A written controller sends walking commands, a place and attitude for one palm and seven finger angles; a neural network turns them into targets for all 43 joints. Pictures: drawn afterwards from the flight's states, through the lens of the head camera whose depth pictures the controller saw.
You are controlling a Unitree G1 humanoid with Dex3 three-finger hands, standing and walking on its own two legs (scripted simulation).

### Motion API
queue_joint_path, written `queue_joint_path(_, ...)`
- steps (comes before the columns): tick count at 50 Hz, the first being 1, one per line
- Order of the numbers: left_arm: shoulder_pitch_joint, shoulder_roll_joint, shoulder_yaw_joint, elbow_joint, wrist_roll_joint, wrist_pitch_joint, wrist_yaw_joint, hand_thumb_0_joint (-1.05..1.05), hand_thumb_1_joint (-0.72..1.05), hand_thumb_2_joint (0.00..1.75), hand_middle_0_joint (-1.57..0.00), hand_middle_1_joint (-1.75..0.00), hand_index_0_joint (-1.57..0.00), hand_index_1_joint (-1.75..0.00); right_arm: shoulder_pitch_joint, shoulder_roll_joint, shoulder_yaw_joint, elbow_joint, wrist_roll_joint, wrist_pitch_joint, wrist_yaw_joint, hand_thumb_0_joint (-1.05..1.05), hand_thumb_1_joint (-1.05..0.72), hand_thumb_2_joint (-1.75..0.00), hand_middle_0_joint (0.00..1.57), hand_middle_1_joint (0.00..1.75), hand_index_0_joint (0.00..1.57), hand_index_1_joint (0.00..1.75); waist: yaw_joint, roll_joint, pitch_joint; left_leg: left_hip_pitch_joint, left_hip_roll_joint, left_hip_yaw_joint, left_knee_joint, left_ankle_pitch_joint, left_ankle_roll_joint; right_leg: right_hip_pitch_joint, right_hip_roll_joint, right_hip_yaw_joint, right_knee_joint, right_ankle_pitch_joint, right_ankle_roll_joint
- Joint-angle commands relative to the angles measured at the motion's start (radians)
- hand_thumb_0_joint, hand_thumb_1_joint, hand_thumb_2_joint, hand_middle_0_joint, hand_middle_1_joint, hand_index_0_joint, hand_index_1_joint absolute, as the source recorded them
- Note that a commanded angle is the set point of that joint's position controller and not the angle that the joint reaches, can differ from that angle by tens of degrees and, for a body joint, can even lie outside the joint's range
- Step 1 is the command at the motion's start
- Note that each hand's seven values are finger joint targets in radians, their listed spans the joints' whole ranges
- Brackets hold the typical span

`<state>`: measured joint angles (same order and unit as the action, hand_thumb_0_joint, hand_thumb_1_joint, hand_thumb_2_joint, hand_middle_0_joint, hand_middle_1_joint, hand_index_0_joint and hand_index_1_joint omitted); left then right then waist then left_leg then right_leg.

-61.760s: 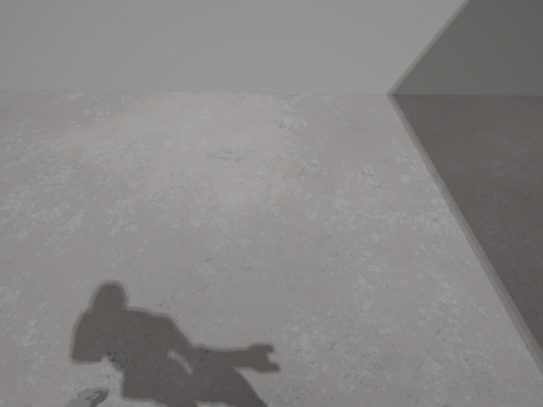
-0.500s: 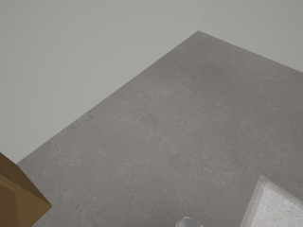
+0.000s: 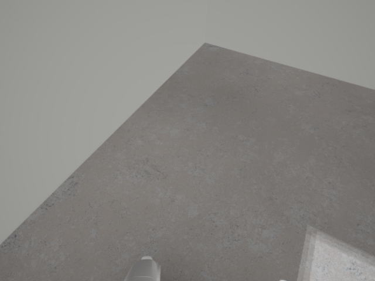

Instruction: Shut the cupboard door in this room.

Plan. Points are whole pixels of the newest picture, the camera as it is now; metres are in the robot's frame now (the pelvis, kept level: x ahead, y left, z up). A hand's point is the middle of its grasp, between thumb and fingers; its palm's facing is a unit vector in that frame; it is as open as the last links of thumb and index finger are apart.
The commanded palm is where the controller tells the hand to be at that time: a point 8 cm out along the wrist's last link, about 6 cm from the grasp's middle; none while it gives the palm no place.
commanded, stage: walk to a spot facing it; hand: left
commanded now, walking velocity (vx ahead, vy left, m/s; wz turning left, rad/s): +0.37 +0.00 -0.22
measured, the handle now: out of the picture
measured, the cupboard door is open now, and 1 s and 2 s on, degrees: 68 68 68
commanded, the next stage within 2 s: turn to face it in 0.84 s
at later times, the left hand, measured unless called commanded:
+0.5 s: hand (136, 199) +0.35 +0.18 -0.16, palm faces -0.19 -0.96 -0.18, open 7.4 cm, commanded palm none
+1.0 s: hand (175, 177) +0.44 +0.08 -0.17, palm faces -0.12 -0.97 -0.20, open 7.3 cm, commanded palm none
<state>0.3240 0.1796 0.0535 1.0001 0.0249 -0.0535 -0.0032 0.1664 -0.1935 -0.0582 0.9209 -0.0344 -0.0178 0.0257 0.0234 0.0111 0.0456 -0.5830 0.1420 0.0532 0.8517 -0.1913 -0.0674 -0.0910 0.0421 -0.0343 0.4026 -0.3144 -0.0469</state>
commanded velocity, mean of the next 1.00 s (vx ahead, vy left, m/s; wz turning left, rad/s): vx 0.30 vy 0.00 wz -0.05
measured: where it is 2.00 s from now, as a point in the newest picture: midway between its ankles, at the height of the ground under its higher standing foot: (215, 225)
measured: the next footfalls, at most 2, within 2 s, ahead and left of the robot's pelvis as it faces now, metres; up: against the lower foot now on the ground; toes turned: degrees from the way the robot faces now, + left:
left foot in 0.12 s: +0.20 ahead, +0.15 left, +0.00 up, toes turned +5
right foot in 0.62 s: +0.40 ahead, -0.15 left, +0.00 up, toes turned -23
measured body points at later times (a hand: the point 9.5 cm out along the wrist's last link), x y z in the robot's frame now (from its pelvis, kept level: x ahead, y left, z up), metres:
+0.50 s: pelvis +0.22 +0.02 +0.00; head +0.24 +0.02 +0.45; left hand +0.36 +0.23 -0.14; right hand +0.11 -0.20 -0.14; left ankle +0.16 +0.14 -0.74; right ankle +0.31 -0.14 -0.69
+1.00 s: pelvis +0.40 -0.09 +0.00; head +0.41 -0.10 +0.45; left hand +0.45 +0.13 -0.15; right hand +0.40 -0.33 -0.15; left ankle +0.51 +0.04 -0.66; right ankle +0.36 -0.14 -0.74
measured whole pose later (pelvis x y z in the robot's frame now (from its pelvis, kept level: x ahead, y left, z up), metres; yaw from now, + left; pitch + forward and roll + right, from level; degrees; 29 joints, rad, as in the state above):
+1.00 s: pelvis +0.40 -0.09 +0.00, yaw -11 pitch -1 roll +0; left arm 0.33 0.14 0.04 1.07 0.02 -0.08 0.02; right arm 0.22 -0.18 -0.07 1.04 -0.03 0.00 0.00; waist -0.01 0.03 0.02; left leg -0.64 0.13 0.04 1.06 -0.15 -0.03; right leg -0.10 0.03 -0.23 0.37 -0.27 -0.09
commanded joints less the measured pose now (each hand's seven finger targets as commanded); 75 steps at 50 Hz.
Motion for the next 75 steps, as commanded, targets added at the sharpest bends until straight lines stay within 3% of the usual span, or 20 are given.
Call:
queue_joint_path(1, 0.044, 0.172, 0.038, -0.032, -0.001, -0.023, 0.011, 0.00, 0.90, 0.90, -0.20, -0.30, -0.20, -0.30, -0.074, -0.052, -0.009, -0.099, 0.007, -0.039, 0.004, 0.00, -0.90, -0.90, 0.20, 0.30, 0.20, 0.30, 0.018, -0.127, 0.033, 0.084, -0.044, 0.021, -0.180, -0.012, 0.024, -0.023, -0.276, 0.207, -0.130, 0.297, -0.125)
queue_joint_path(4, 0.024, 0.162, 0.038, -0.020, -0.008, -0.022, 0.012, 0.00, 0.90, 0.90, -0.20, -0.30, -0.20, -0.30, 0.131, -0.105, -0.025, -0.029, -0.001, -0.056, -0.016, 0.00, -0.90, -0.90, 0.20, 0.30, 0.20, 0.30, -0.080, -0.067, -0.076, 0.455, -0.093, 0.044, -0.350, 0.036, 0.053, -0.097, -0.200, 0.139, 0.151, 0.483, -0.069)
queue_joint_path(5, 0.042, 0.130, 0.034, -0.024, -0.016, -0.021, 0.007, 0.00, 0.90, 0.90, -0.20, -0.30, -0.20, -0.30, 0.278, -0.187, -0.047, 0.011, -0.008, -0.062, -0.028, 0.00, -0.90, -0.90, 0.20, 0.30, 0.20, 0.30, -0.137, 0.057, -0.187, 0.693, 0.057, -0.138, -0.391, -0.009, 0.105, -0.243, -0.123, 0.089, 0.385, 0.353, -0.025)
queue_joint_path(6, 0.100, 0.078, 0.022, -0.028, -0.026, -0.023, -0.005, 0.00, 0.90, 0.90, -0.20, -0.30, -0.20, -0.30, 0.374, -0.288, -0.070, 0.035, -0.014, -0.063, -0.033, 0.00, -0.90, -0.90, 0.20, 0.30, 0.20, 0.30, -0.143, 0.313, -0.280, 0.872, 0.337, -0.480, -0.501, -0.028, 0.203, -0.471, 0.000, -0.009, 0.712, -0.206, 0.016)
queue_joint_path(7, 0.045, 0.100, 0.020, -0.044, -0.018, -0.023, 0.000, 0.00, 0.90, 0.90, -0.20, -0.30, -0.20, -0.30, 0.354, -0.276, -0.065, 0.027, 0.002, -0.048, -0.036, 0.00, -0.90, -0.90, 0.20, 0.30, 0.20, 0.30, -0.147, 0.253, -0.213, 0.780, 0.372, -0.529, -0.581, -0.128, 0.240, -0.534, -0.044, 0.072, 0.844, -0.236, 0.004)
queue_joint_path(10, -0.031, 0.092, 0.030, -0.028, 0.001, -0.007, -0.016, 0.00, 0.90, 0.90, -0.20, -0.30, -0.20, -0.30, 0.183, -0.131, -0.027, 0.011, 0.003, -0.059, -0.036, 0.00, -0.90, -0.90, 0.20, 0.30, 0.20, 0.30, -0.077, 0.115, 0.004, 0.479, 0.274, -0.301, -0.660, -0.199, 0.200, -0.558, -0.151, 0.063, 0.891, -0.036, 0.022)
queue_joint_path(15, -0.013, 0.026, 0.025, -0.024, 0.009, 0.037, -0.029, 0.00, 0.90, 0.90, -0.20, -0.30, -0.20, -0.30, 0.201, -0.076, -0.018, 0.059, 0.011, -0.078, -0.044, 0.00, -0.90, -0.90, 0.20, 0.30, 0.20, 0.30, -0.018, 0.092, 0.032, 0.426, 0.197, -0.026, -0.682, 0.030, 0.175, -0.555, -0.172, 0.020, 0.774, 0.083, 0.054)
queue_joint_path(26, -0.237, 0.034, 0.020, -0.117, 0.001, 0.032, -0.037, 0.00, 0.90, 0.90, -0.20, -0.30, -0.20, -0.30, 0.290, -0.112, -0.032, 0.115, 0.004, -0.064, -0.039, 0.00, -0.90, -0.90, 0.20, 0.30, 0.20, 0.30, -0.044, 0.130, 0.085, 0.542, 0.204, 0.145, -0.605, 0.369, 0.157, -0.453, -0.127, -0.107, 0.290, 0.138, 0.024)
queue_joint_path(28, -0.149, 0.053, 0.027, -0.094, 0.003, 0.022, -0.032, 0.00, 0.90, 0.90, -0.20, -0.30, -0.20, -0.30, 0.284, -0.128, -0.034, 0.120, 0.006, -0.059, -0.040, 0.00, -0.90, -0.90, 0.20, 0.30, 0.20, 0.30, 0.004, 0.106, 0.021, 0.565, 0.199, 0.179, -0.454, 0.602, 0.142, -0.302, -0.079, -0.136, 0.229, 0.098, -0.005)
queue_joint_path(30, 0.134, 0.149, 0.053, -0.004, 0.011, -0.002, -0.020, 0.00, 0.90, 0.90, -0.20, -0.30, -0.20, -0.30, 0.260, -0.124, -0.030, 0.114, 0.018, -0.055, -0.031, 0.00, -0.90, -0.90, 0.20, 0.30, 0.20, 0.30, 0.137, -0.020, -0.161, 0.420, 0.127, 0.221, -0.046, 0.499, 0.076, 0.121, -0.109, -0.071, 0.113, 0.161, -0.038)
queue_joint_path(31, 0.227, 0.266, 0.082, 0.022, 0.012, -0.015, -0.006, 0.00, 0.90, 0.90, -0.20, -0.30, -0.20, -0.30, 0.318, -0.048, -0.014, 0.093, 0.031, -0.054, -0.023, 0.00, -0.90, -0.90, 0.20, 0.30, 0.20, 0.30, 0.150, -0.302, -0.291, 0.115, -0.030, 0.217, 0.285, -0.210, 0.029, 0.375, -0.399, 0.355, 0.038, 0.171, -0.136)
queue_joint_path(32, 0.210, 0.303, 0.089, 0.027, -0.015, -0.010, 0.005, 0.00, 0.90, 0.90, -0.20, -0.30, -0.20, -0.30, 0.271, -0.050, -0.011, 0.058, 0.036, -0.046, -0.024, 0.00, -0.90, -0.90, 0.20, 0.30, 0.20, 0.30, 0.115, -0.305, -0.293, -0.003, -0.079, 0.060, 0.483, -0.382, 0.039, 0.355, -0.491, 0.568, -0.089, 0.252, -0.191)
queue_joint_path(35, -0.008, 0.180, 0.054, -0.020, -0.019, -0.012, 0.008, 0.00, 0.90, 0.90, -0.20, -0.30, -0.20, -0.30, 0.211, -0.035, -0.021, 0.099, 0.021, -0.033, -0.026, 0.00, -0.90, -0.90, 0.20, 0.30, 0.20, 0.30, 0.026, -0.079, -0.060, -0.020, 0.032, -0.042, 0.522, -0.126, 0.048, 0.000, -0.401, 0.304, -0.129, 0.123, -0.106)
queue_joint_path(39, -0.040, 0.092, 0.025, -0.006, -0.007, -0.031, 0.012, 0.00, 0.90, 0.90, -0.20, -0.30, -0.20, -0.30, 0.294, 0.010, -0.018, 0.145, 0.006, 0.005, -0.027, 0.00, -0.90, -0.90, 0.20, 0.30, 0.20, 0.30, -0.050, -0.097, 0.001, 0.050, 0.029, -0.038, 0.425, -0.024, 0.040, -0.204, -0.312, 0.095, -0.184, 0.196, -0.051)
queue_joint_path(54, 0.130, 0.092, 0.007, 0.055, -0.004, -0.027, 0.035, 0.00, 0.90, 0.90, -0.20, -0.30, -0.20, -0.30, -0.065, 0.006, 0.011, 0.011, 0.015, 0.009, -0.005, 0.00, -0.90, -0.90, 0.20, 0.30, 0.20, 0.30, 0.016, -0.100, 0.040, -0.057, -0.041, 0.063, -0.073, -0.034, 0.051, 0.137, -0.368, -0.131, -0.072, 0.829, -0.064)
queue_joint_path(59, 0.084, 0.152, 0.025, 0.032, -0.006, -0.007, 0.034, 0.00, 0.90, 0.90, -0.20, -0.30, -0.20, -0.30, 0.095, -0.060, -0.004, 0.028, 0.010, 0.007, -0.019, 0.00, -0.90, -0.90, 0.20, 0.30, 0.20, 0.30, -0.073, -0.127, -0.113, 0.252, -0.145, 0.122, -0.275, 0.023, 0.097, 0.149, -0.365, -0.206, 0.295, 1.034, -0.004)
queue_joint_path(60, 0.068, 0.160, 0.029, 0.016, -0.015, -0.006, 0.031, 0.00, 0.90, 0.90, -0.20, -0.30, -0.20, -0.30, 0.193, -0.106, -0.020, 0.044, 0.002, 0.003, -0.024, 0.00, -0.90, -0.90, 0.20, 0.30, 0.20, 0.30, -0.122, -0.079, -0.194, 0.478, -0.100, 0.076, -0.343, 0.304, 0.133, 0.013, -0.326, -0.228, 0.489, 0.871, 0.041)
queue_joint_path(62, 0.021, 0.085, 0.009, -0.059, -0.031, 0.001, 0.027, 0.00, 0.90, 0.90, -0.20, -0.30, -0.20, -0.30, 0.277, -0.263, -0.052, 0.060, 0.030, 0.002, -0.039, 0.00, -0.90, -0.90, 0.20, 0.30, 0.20, 0.30, -0.132, 0.205, -0.318, 0.751, 0.321, -0.417, -0.359, 1.105, 0.381, -0.429, -0.108, -0.092, 0.951, -0.344, 0.114)
queue_joint_path(68, 0.009, 0.064, 0.036, -0.050, -0.004, 0.066, 0.024, 0.00, 0.90, 0.90, -0.20, -0.30, -0.20, -0.30, 0.012, -0.148, -0.030, -0.009, 0.017, 0.001, -0.049, 0.00, -0.90, -0.90, 0.20, 0.30, 0.20, 0.30, -0.008, 0.084, -0.073, 0.292, 0.108, -0.215, -0.521, 0.276, 0.240, -0.395, -0.158, 0.012, 0.791, -0.089, 0.137)
queue_joint_path(75, -0.129, 0.100, 0.044, -0.139, -0.003, 0.084, 0.020, 0.00, 0.90, 0.90, -0.20, -0.30, -0.20, -0.30, 0.042, -0.178, -0.054, -0.035, 0.012, 0.016, -0.038, 0.00, -0.90, -0.90, 0.20, 0.30, 0.20, 0.30, -0.036, 0.132, -0.052, 0.298, 0.077, -0.324, -0.547, 0.092, 0.240, -0.441, -0.133, 0.018, 0.610, -0.054, 0.157)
